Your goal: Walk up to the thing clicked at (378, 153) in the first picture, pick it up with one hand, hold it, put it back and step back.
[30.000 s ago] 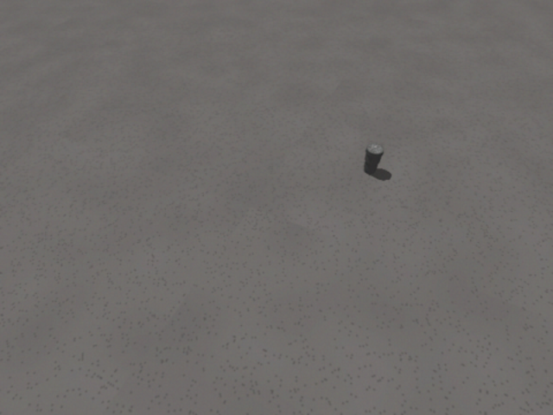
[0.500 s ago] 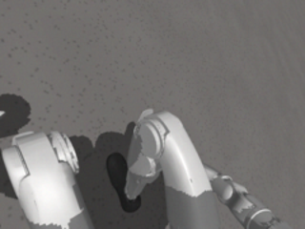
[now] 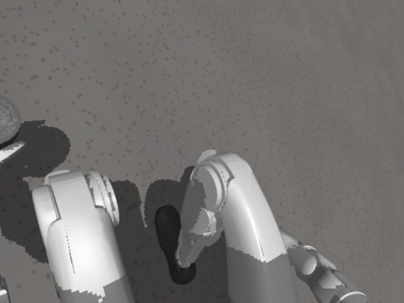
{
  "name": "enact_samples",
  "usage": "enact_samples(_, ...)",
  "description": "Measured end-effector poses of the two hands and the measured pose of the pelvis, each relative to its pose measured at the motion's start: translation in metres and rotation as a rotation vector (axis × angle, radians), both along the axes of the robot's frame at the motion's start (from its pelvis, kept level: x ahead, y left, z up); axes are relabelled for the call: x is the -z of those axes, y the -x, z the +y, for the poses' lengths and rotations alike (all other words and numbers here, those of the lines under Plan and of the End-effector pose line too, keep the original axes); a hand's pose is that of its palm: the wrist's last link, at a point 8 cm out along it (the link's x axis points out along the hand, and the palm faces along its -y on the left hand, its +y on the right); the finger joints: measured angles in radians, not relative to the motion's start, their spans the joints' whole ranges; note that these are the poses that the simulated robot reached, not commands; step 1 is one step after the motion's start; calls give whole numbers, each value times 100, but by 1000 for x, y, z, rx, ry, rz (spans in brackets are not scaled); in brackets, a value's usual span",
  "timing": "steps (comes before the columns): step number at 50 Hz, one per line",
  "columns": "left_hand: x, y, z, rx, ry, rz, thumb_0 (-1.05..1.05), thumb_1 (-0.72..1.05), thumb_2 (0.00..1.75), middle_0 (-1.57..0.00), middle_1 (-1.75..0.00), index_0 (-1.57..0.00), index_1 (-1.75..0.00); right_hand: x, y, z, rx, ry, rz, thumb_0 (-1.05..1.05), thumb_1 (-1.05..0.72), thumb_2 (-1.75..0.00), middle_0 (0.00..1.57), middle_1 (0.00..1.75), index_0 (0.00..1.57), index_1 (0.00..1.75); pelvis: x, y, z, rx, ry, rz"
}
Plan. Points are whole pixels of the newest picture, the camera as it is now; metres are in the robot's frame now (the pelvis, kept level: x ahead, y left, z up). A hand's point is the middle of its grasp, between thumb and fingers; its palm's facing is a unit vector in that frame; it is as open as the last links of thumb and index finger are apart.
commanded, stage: settle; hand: left
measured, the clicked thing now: out of the picture +0.41 +0.29 -0.18
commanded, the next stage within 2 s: lift in 1.26 s
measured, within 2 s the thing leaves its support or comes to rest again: neither
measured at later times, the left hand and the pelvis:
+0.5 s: hand out of the picture +0.39 +0.31 -0.03, palm faces +0.23 -0.97 -0.05, open 11.2 cm; pelvis +0.02 -0.01 +0.03, yaw +6 degrees
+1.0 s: hand out of the picture +0.41 +0.30 +0.03, palm faces +0.24 -0.97 -0.03, open 11.2 cm; pelvis +0.03 -0.02 +0.05, yaw +9 degrees
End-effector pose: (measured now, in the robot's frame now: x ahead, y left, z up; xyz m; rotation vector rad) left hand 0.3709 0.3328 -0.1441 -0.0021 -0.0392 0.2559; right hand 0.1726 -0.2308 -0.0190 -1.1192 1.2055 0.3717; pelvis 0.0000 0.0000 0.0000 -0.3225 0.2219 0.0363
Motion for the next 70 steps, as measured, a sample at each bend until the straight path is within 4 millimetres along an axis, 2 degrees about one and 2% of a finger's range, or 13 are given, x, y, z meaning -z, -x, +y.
enact_samples(9,-50,6,12,13,-24,-5,1,-32,85,-71,-89,-58,-87,4,-21,-2,78,-104,-92,0,-89,-90,21,30,21,30,-8,-3,-3,-19,-35,68)
enact_samples(19,-96,15,14,43,-52,19,1,-33,87,-72,-88,-59,-86,18,-35,-6,200,-219,-138,0,-88,-90,21,30,21,30,-19,-9,-10,-44,-85,159)
enact_samples(30,-138,1,23,19,-55,46,1,-33,87,-72,-87,-59,-86,31,-36,-15,331,-287,-126,1,-88,-90,21,30,21,30,-34,-20,-15,-66,-126,255)
enact_samples(39,-154,-8,18,29,-26,68,1,-34,88,-73,-87,-60,-85,32,-34,-23,398,-312,-132,1,-88,-90,21,30,21,30,-43,-25,-18,-73,-149,297)
enact_samples(54,-183,-11,20,13,-16,61,1,-34,88,-73,-87,-60,-85,19,-35,-25,422,-329,-167,1,-89,-90,21,30,21,30,-59,-26,-19,-84,-166,327)
enact_samples(70,-198,-11,22,1,-14,67,1,-34,88,-72,-87,-60,-86,7,-25,-25,446,-328,-168,1,-88,-89,21,30,21,30,-72,-23,-17,-95,-170,336)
